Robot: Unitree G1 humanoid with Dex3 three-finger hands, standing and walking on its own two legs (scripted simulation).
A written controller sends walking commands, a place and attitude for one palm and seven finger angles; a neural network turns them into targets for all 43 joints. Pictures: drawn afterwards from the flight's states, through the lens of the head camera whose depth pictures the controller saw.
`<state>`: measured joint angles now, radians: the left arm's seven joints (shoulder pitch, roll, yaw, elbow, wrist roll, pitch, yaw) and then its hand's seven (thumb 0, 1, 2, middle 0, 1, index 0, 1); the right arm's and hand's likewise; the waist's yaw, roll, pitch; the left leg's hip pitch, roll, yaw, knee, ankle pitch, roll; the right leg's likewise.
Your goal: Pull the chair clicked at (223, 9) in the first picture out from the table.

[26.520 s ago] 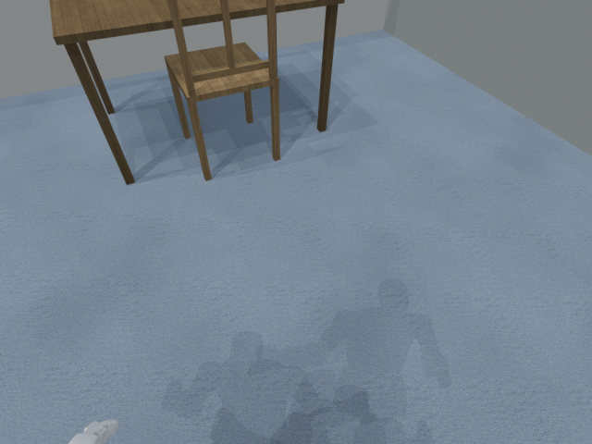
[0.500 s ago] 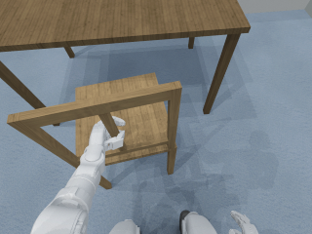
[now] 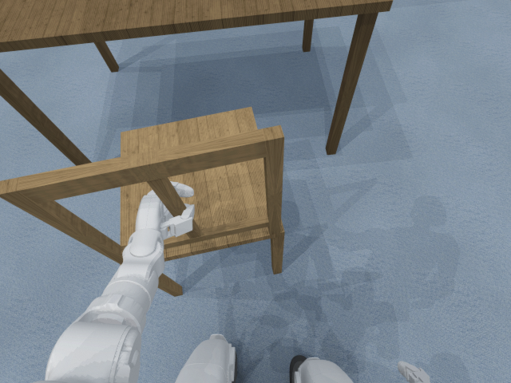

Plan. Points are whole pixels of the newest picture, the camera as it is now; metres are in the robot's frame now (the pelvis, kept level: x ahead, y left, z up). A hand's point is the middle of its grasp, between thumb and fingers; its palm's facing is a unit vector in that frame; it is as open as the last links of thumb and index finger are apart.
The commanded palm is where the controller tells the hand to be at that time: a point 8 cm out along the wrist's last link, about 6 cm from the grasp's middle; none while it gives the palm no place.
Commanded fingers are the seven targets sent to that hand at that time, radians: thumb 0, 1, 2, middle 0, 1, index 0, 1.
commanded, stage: step backward, pulling the chair out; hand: left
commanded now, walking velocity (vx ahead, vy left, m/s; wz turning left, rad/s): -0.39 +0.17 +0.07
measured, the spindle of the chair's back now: (178, 210) +0.40 +0.16 -0.08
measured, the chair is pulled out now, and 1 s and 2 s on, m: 0.41 0.57 0.57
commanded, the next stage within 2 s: stop walking, hand still on the chair in 0.28 s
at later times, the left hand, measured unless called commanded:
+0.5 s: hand (179, 286) +0.25 +0.14 -0.06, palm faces -0.10 -0.98 -0.15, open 5.3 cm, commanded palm +0.25 +0.19 -0.05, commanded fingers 0.00 0.90 0.90 -0.50 -1.45 -0.50 -1.45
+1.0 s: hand (171, 315) +0.21 +0.14 -0.06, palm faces -0.10 -0.98 -0.14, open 5.4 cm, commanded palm +0.20 +0.20 -0.05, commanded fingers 0.00 0.90 0.90 -0.50 -1.45 -0.50 -1.45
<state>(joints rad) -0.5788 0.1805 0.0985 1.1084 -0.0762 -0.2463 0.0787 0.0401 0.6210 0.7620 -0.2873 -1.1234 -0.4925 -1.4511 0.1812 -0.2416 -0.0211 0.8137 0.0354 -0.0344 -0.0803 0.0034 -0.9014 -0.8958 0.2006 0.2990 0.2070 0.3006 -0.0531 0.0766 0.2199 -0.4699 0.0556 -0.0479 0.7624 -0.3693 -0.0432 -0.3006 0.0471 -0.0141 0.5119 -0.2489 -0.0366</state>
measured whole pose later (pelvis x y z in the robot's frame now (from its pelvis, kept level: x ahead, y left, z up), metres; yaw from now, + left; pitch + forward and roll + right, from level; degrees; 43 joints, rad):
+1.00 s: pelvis -0.10 +0.06 +0.00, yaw +1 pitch -1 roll +0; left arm -0.29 0.10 -0.10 0.84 -0.03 -0.10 0.09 0.03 0.67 0.75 -0.17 -1.18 -0.49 -1.45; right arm 0.20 -0.23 0.00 0.69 0.03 0.02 -0.11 0.00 -0.91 -0.90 0.20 0.30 0.20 0.30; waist -0.05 0.00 0.10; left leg -0.13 0.06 0.05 0.47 -0.32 -0.04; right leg -0.28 -0.03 -0.03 0.49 -0.19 0.01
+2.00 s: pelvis -0.10 +0.07 -0.01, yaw +2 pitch +8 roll +1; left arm -0.26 0.15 -0.05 0.64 -0.08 0.04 -0.03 0.00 -0.40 0.27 -0.34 -1.03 -0.36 -1.06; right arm 0.28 -0.26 0.00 0.65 0.05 -0.04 -0.02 0.01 -0.90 -0.90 0.20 0.30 0.20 0.30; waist -0.07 0.03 -0.04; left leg -0.39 0.02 0.04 0.65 -0.39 -0.01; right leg -0.53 -0.07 -0.02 0.66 -0.26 0.03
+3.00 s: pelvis -0.09 +0.06 -0.03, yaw +5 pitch +8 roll +0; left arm 0.33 0.17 -0.19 -0.06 -0.02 0.19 -0.03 -0.01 -0.54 0.20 -0.01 0.00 0.00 0.00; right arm 0.23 -0.25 0.03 0.47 0.04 -0.09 -0.06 0.01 -0.90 -0.90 0.20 0.30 0.21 0.30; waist -0.04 0.04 -0.09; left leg -0.48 0.02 -0.01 0.84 -0.49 -0.03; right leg -0.59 -0.09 -0.07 0.84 -0.38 0.02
